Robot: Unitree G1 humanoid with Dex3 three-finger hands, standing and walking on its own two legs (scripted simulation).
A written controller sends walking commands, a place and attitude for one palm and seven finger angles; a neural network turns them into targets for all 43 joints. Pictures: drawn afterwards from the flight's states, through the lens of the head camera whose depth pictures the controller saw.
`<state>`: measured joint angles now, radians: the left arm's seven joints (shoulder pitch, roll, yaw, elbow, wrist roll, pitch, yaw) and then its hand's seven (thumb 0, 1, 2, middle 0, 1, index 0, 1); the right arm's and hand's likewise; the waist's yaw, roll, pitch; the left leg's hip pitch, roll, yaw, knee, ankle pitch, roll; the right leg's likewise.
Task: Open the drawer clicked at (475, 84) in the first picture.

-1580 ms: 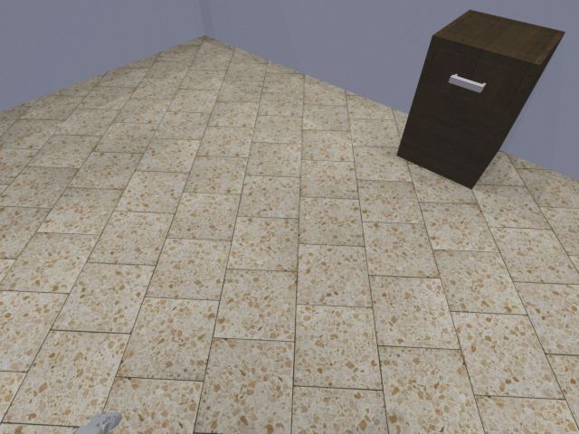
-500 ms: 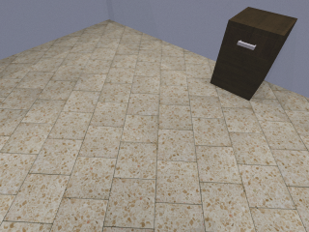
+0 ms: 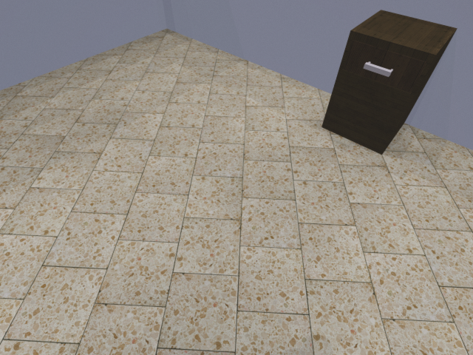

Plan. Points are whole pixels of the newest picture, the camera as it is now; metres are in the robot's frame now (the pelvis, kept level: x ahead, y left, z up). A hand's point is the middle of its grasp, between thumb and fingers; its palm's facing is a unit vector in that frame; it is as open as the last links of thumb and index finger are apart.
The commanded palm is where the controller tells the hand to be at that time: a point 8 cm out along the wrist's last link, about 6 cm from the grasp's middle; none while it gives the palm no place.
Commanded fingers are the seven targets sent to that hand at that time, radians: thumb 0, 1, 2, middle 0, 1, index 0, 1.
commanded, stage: walk to a spot facing it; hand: left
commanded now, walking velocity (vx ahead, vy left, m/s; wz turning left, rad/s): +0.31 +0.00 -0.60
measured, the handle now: (378, 68) +1.56 -0.69 -0.25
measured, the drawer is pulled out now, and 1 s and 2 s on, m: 0.00 0.00 0.00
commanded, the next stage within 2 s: turn to face it in 1.96 s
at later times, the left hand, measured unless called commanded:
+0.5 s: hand out of the picture +0.11 +0.13 -0.17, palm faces -0.15 -0.97 -0.20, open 7.4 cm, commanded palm none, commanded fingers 0.00 0.90 0.90 -0.20 -0.30 -0.20 -0.30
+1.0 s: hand (196, 238) +0.43 +0.13 -0.19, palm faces -0.36 -0.92 -0.17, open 7.4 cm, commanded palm none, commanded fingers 0.00 0.90 0.90 -0.20 -0.30 -0.20 -0.30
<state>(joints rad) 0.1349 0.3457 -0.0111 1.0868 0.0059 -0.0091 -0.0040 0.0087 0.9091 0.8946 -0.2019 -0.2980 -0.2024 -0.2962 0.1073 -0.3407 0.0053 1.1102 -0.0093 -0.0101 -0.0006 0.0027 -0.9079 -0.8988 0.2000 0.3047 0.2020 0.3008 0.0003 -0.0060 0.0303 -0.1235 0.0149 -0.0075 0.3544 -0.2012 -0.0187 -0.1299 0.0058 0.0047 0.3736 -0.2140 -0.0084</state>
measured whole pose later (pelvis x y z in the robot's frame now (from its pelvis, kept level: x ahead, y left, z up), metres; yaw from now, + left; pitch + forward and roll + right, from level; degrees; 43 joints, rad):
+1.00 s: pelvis +0.34 -0.04 -0.01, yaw -26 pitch -1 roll -1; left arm 0.31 0.22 0.08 1.04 0.03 -0.02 -0.01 0.01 0.92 0.90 -0.20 -0.30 -0.20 -0.30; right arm 0.22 -0.14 -0.05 1.00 -0.02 -0.08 -0.02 -0.01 -0.94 -0.90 0.20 0.30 0.20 0.30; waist 0.02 -0.05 0.04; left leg -0.25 0.05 0.22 0.51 -0.24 0.06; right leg -0.47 -0.05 -0.02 1.25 -0.31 -0.03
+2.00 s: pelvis +0.74 -0.27 -0.01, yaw -43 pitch +0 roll -1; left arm 0.29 0.20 0.07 1.08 0.02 0.00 -0.03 0.01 0.92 0.90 -0.20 -0.30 -0.20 -0.30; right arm 0.26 -0.15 -0.04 1.02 -0.03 -0.08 -0.02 0.00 -0.94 -0.90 0.20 0.30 0.20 0.30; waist 0.01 -0.03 0.04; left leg -0.20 0.13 0.26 0.49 -0.27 0.00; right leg -0.48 -0.07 -0.07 1.19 -0.34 -0.01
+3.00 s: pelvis +0.85 -0.44 -0.01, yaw -37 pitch -1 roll +0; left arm 0.31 0.15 0.04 1.09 0.02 -0.04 0.00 0.01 0.92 0.90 -0.20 -0.30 -0.20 -0.30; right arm 0.35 -0.15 -0.05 1.14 -0.02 0.01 0.00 0.00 -0.91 -0.90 0.20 0.30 0.20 0.30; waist 0.00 0.05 0.02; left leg -0.27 0.06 0.07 0.78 -0.46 0.02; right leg -0.22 -0.04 -0.15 0.55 -0.30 -0.03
